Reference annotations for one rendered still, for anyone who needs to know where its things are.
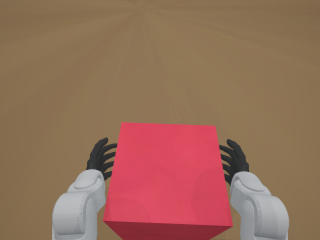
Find right robot forearm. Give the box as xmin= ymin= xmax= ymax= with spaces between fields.
xmin=230 ymin=171 xmax=289 ymax=240

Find robot right hand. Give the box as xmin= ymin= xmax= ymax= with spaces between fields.
xmin=219 ymin=139 xmax=249 ymax=187

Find carton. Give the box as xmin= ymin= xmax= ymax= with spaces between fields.
xmin=103 ymin=122 xmax=233 ymax=240

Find left robot forearm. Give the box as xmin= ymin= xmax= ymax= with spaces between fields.
xmin=52 ymin=169 xmax=106 ymax=240

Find robot left hand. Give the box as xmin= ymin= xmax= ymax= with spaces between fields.
xmin=86 ymin=137 xmax=118 ymax=181

